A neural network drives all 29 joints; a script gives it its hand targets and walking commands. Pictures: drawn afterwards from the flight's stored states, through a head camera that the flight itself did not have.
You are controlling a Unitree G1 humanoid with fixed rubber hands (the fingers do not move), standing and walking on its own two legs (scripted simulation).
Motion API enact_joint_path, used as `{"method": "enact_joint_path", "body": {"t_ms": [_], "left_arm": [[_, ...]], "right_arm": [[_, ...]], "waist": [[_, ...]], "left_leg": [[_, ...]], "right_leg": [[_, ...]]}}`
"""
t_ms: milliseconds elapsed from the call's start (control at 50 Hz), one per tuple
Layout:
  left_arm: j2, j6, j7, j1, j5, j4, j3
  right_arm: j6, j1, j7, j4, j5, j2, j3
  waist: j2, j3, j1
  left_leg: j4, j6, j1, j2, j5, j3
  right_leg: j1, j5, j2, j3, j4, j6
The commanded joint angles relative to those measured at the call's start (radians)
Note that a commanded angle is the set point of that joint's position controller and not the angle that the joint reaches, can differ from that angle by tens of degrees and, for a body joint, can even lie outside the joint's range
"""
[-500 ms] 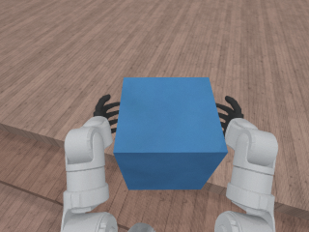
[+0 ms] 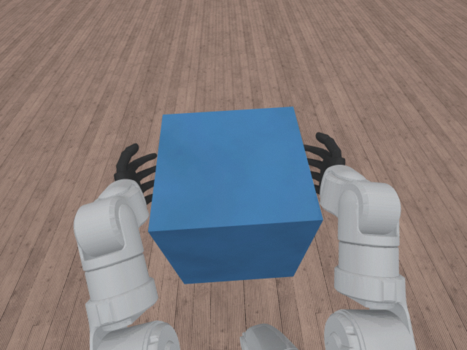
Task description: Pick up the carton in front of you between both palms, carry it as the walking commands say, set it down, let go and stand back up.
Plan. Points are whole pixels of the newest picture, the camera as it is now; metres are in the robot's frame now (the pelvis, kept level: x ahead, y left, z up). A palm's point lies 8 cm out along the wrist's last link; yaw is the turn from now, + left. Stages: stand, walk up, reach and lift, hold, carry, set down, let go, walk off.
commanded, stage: carry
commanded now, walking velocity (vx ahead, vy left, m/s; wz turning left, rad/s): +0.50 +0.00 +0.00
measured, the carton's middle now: (234, 203) +0.36 -0.05 +0.06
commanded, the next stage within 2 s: none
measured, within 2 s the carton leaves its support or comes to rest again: neither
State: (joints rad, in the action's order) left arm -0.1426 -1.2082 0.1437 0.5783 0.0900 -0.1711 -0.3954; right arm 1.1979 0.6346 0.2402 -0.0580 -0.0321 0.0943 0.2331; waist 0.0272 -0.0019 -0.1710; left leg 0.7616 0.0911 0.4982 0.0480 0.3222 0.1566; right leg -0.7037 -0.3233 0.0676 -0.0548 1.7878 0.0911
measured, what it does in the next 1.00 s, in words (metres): climbs: right foot 0.11 m higher, then left foot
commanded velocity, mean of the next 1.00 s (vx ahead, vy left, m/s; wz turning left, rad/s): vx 0.50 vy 0.00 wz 0.00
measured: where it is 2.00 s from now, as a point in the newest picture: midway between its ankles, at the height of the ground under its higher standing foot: (211, 143)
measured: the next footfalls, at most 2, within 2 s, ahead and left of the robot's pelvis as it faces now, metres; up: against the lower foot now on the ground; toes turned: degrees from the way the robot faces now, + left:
right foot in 0.30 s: +0.45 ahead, -0.17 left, +0.11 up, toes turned -4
left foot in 0.84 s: +0.68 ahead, +0.04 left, +0.11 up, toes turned +7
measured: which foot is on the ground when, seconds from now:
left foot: down 0.00-0.32, up 0.34-0.82, down 0.84-1.00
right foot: up 0.00-0.28, down 0.30-0.86, up 0.88-1.00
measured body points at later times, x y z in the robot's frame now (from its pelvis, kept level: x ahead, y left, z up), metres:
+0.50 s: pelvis +0.32 -0.10 +0.11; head +0.35 -0.10 +0.56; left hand +0.66 +0.10 +0.24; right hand +0.70 -0.21 +0.23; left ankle +0.23 +0.02 -0.44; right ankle +0.41 -0.17 -0.59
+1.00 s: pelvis +0.60 -0.05 +0.15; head +0.61 -0.03 +0.60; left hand +0.96 +0.10 +0.25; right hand +0.95 -0.20 +0.26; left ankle +0.64 +0.03 -0.59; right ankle +0.55 -0.17 -0.51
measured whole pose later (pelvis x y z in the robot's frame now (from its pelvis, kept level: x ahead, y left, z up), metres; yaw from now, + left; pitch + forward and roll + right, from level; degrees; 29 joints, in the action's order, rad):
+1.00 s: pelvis +0.60 -0.05 +0.15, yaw +0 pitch +5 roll -1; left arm -0.11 -1.21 0.16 0.57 0.07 0.02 -0.33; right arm 1.19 0.55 0.16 0.03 0.07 0.13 0.31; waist 0.02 0.10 -0.03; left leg 0.48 0.06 0.37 -0.02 0.20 0.14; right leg -0.52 -0.35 -0.02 0.04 1.11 0.01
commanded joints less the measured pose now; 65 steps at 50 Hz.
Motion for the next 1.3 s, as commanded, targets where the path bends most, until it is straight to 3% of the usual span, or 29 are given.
{"method": "enact_joint_path", "body": {"t_ms": [0, 40, 80, 120, 160, 200, 240, 260, 280, 300, 320, 340, 380, 440, 500, 600, 740, 800, 820, 840, 860, 880, 920, 960, 1040, 1180, 1240, 1260, 1280], "left_arm": [[-0.637, 0.034, 0.002, 0.622, -0.146, -0.034, 0.612], [-0.624, 0.028, 0.005, 0.604, -0.16, -0.034, 0.638], [-0.606, 0.009, 0.008, 0.593, -0.177, -0.023, 0.656], [-0.581, -0.01, 0.015, 0.603, -0.182, -0.008, 0.656], [-0.569, -0.028, 0.024, 0.613, -0.188, -0.003, 0.661], [-0.616, -0.042, 0.026, 0.646, -0.222, 0.025, 0.691], [-0.656, -0.044, 0.028, 0.641, -0.243, 0.068, 0.693], [-0.67, -0.042, 0.025, 0.632, -0.254, 0.081, 0.694], [-0.7, -0.037, 0.017, 0.641, -0.274, 0.074, 0.703], [-0.718, -0.03, 0.006, 0.662, -0.301, 0.068, 0.711], [-0.717, -0.016, 0.002, 0.72, -0.329, 0.054, 0.733], [-0.777, -0.011, -0.01, 0.757, -0.376, 0.044, 0.767], [-0.864, 0.022, -0.04, 0.865, -0.451, -0.048, 0.818], [-0.9, 0.044, -0.058, 0.873, -0.475, -0.066, 0.839], [-0.814, 0.046, -0.042, 0.748, -0.423, -0.067, 0.805], [-0.673, 0.008, -0.014, 0.602, -0.331, -0.017, 0.732], [-0.608, -0.039, 0.003, 0.593, -0.239, 0.077, 0.647], [-0.616, -0.041, 0.013, 0.593, -0.212, 0.122, 0.625], [-0.616, -0.041, 0.015, 0.591, -0.207, 0.134, 0.621], [-0.635, -0.043, 0.016, 0.591, -0.21, 0.148, 0.621], [-0.658, -0.038, 0.014, 0.616, -0.207, 0.155, 0.619], [-0.699, -0.029, 0.012, 0.639, -0.212, 0.157, 0.629], [-0.8, -0.001, -0.005, 0.65, -0.227, 0.158, 0.655], [-0.881, 0.035, -0.023, 0.657, -0.24, 0.136, 0.696], [-0.907, 0.098, -0.031, 0.597, -0.23, 0.095, 0.764], [-0.837, 0.118, -0.039, 0.345, -0.243, -0.022, 0.841], [-0.816, 0.104, -0.053, 0.216, -0.255, -0.08, 0.863], [-0.805, 0.097, -0.057, 0.138, -0.248, -0.087, 0.859], [-0.769, 0.094, -0.053, 0.114, -0.225, -0.094, 0.853]], "right_arm": [[-0.04, 0.784, -0.153, -0.181, -0.363, 0.926, -0.707], [-0.031, 0.727, -0.143, -0.168, -0.331, 0.859, -0.677], [-0.011, 0.666, -0.13, -0.132, -0.288, 0.793, -0.629], [0.011, 0.622, -0.122, -0.107, -0.258, 0.748, -0.593], [0.03, 0.602, -0.12, -0.081, -0.234, 0.72, -0.554], [0.045, 0.581, -0.119, -0.051, -0.194, 0.696, -0.504], [0.054, 0.555, -0.116, -0.024, -0.159, 0.683, -0.467], [0.054, 0.543, -0.113, -0.011, -0.132, 0.675, -0.448], [0.051, 0.528, -0.108, -0.003, -0.106, 0.664, -0.428], [0.046, 0.515, -0.104, 0.002, -0.072, 0.669, -0.411], [0.042, 0.457, -0.1, 0.007, -0.04, 0.681, -0.383], [0.034, 0.508, -0.093, 0.002, -0.013, 0.686, -0.376], [0.014, 0.585, -0.097, -0.075, -0.021, 0.747, -0.403], [-0.017, 0.644, -0.096, -0.129, -0.045, 0.773, -0.474], [-0.026, 0.593, -0.095, -0.157, -0.074, 0.745, -0.523], [0.008, 0.512, -0.085, -0.145, -0.098, 0.67, -0.542], [0.055, 0.563, -0.093, -0.044, -0.121, 0.664, -0.505], [0.053, 0.542, -0.097, 0.039, -0.124, 0.678, -0.472], [0.05, 0.511, -0.097, 0.068, -0.115, 0.682, -0.455], [0.046, 0.502, -0.093, 0.087, -0.1, 0.664, -0.432], [0.037, 0.536, -0.09, 0.095, -0.097, 0.685, -0.428], [0.028, 0.543, -0.094, 0.083, -0.101, 0.719, -0.43], [-0.003, 0.595, -0.119, 0.028, -0.133, 0.825, -0.484], [-0.04, 0.638, -0.141, -0.021, -0.156, 0.907, -0.54], [-0.099, 0.56, -0.157, -0.069, -0.164, 0.923, -0.6], [-0.119, 0.279, -0.155, -0.166, -0.132, 0.838, -0.655], [-0.1, 0.145, -0.162, -0.224, -0.126, 0.824, -0.693], [-0.089, 0.122, -0.166, -0.25, -0.129, 0.807, -0.707], [-0.074, 0.102, -0.171, -0.276, -0.144, 0.829, -0.732]], "waist": [[0.011, 0.456, 0.097], [-0.04, 0.408, 0.048], [-0.072, 0.366, 0.028], [-0.08, 0.31, 0.077], [-0.109, 0.287, 0.1], [-0.246, 0.31, 0.141], [-0.328, 0.395, 0.223], [-0.329, 0.465, 0.286], [-0.287, 0.523, 0.365], [-0.124, 0.531, 0.356], [0.357, 0.688, 0.263], [0.223, 0.734, 0.24], [0.079, 0.562, 0.235], [0.051, 0.519, 0.253], [0.025, 0.518, 0.264], [0.095, 0.486, 0.24], [0.114, 0.324, 0.219], [0.069, 0.391, 0.16], [0.001, 0.462, 0.121], [-0.195, 0.506, 0.12], [-0.369, 0.494, 0.132], [-0.269, 0.49, 0.14], [-0.076, 0.448, 0.132], [-0.116, 0.446, 0.143], [-0.157, 0.449, 0.137], [-0.191, 0.394, 0.139], [-0.129, 0.46, 0.159], [-0.067, 0.517, 0.185], [0.191, 0.597, 0.197]], "left_leg": [[-0.335, 0.2, -0.512, -0.349, -0.139, -0.586], [-0.379, 0.231, -0.597, -0.37, -0.251, -0.549], [-0.42, 0.23, -0.7, -0.387, -0.184, -0.538], [-0.494, 0.151, -0.585, -0.305, -0.129, -0.418], [-0.62, 0.123, -0.338, -0.214, -0.215, -0.191], [-0.65, 0.102, -0.241, -0.198, -0.582, -0.058], [-0.425, 0.062, -0.443, -0.221, -1.283, 0.02], [-0.215, 0.024, -0.52, -0.221, -1.451, 0.03], [0.079, -0.026, -0.48, -0.19, -1.33, 0.039], [0.357, -0.056, -0.218, -0.113, -0.751, -0.024], [0.786, -0.108, 0.062, 0.079, -0.03, -0.151], [0.975, -0.059, 0.106, 0.03, -0.055, -0.33], [0.973, -0.022, 0.265, -0.025, 0.027, -0.271], [0.91, -0.003, 0.364, -0.055, 0.035, -0.243], [0.613, -0.019, 0.375, -0.064, 0.211, -0.201], [0.262, -0.043, 0.333, -0.117, -0.038, -0.144], [-0.176, -0.06, 0.083, -0.072, -0.192, -0.008], [-0.302, -0.037, -0.252, -0.025, -0.205, 0.045], [-0.312, -0.003, -0.451, -0.128, -0.134, -0.113], [-0.373, 0.081, -0.592, -0.348, -0.126, -0.514], [-0.456, 0.179, -0.742, -0.441, -0.23, -0.759], [-0.43, 0.188, -0.733, -0.454, -0.244, -0.714], [-0.426, 0.123, -0.616, -0.391, -0.241, -0.53], [-0.476, 0.075, -0.551, -0.351, -0.215, -0.413], [-0.512, 0.087, -0.574, -0.323, -0.28, -0.278], [-0.442, 0.024, -0.643, -0.261, -0.587, -0.119], [-0.198, -0.048, -0.517, -0.219, -0.679, -0.019], [-0.028, -0.081, -0.347, -0.208, -0.468, -0.008], [0.242, -0.122, -0.035, -0.104, -0.233, -0.016]], "right_leg": [[-0.286, -0.121, -0.106, -0.034, -0.006, 0.03], [-0.5, -0.175, -0.12, 0.027, 0.14, 0.035], [-0.726, -0.272, -0.146, 0.022, 0.234, 0.038], [-0.654, -0.23, -0.194, 0.049, 0.021, 0.025], [-0.285, -0.056, -0.189, 0.186, -0.375, -0.003], [0.035, 0.095, -0.139, 0.266, -0.603, 0.017], [0.124, 0.059, -0.039, 0.348, -0.73, 0.03], [0.229, 0.052, 0.011, 0.36, -0.832, 0.027], [0.418, 0.1, 0.036, 0.295, -1.054, 0.015], [0.613, 0.024, -0.064, -0.027, -1.226, 0.032], [0.786, 0.276, -0.382, -0.688, -1.418, 0.206], [0.789, 0.25, -0.368, -0.671, -1.371, 0.237], [0.668, 0.105, -0.318, -0.481, -1.28, 0.181], [0.72, 0.107, -0.306, -0.371, -1.292, 0.158], [0.784, 0.205, -0.319, -0.296, -1.318, 0.172], [0.767, 0.342, -0.316, -0.135, -1.388, 0.171], [0.671, 0.412, -0.271, 0.024, -1.456, 0.064], [0.612, 0.62, -0.222, 0.13, -1.219, -0.012], [0.487, 0.483, -0.201, 0.163, -1.033, -0.061], [0.27, 0.242, -0.109, 0.179, -0.784, -0.101], [-0.013, -0.146, 0.008, 0.115, -0.627, -0.098], [-0.071, -0.17, -0.057, 0.047, -0.517, -0.073], [-0.067, -0.059, -0.129, 0.026, -0.568, -0.071], [-0.008, 0.015, -0.148, 0.043, -0.685, -0.086], [0.021, 0.066, -0.141, 0.101, -0.908, -0.114], [0.172, 0.27, -0.087, 0.221, -1.322, -0.091], [0.552, 0.328, -0.071, 0.275, -1.441, -0.064], [0.766, 0.265, -0.194, 0.123, -1.415, -0.03], [1.029, 0.257, -0.427, -0.277, -1.413, 0.111]]}}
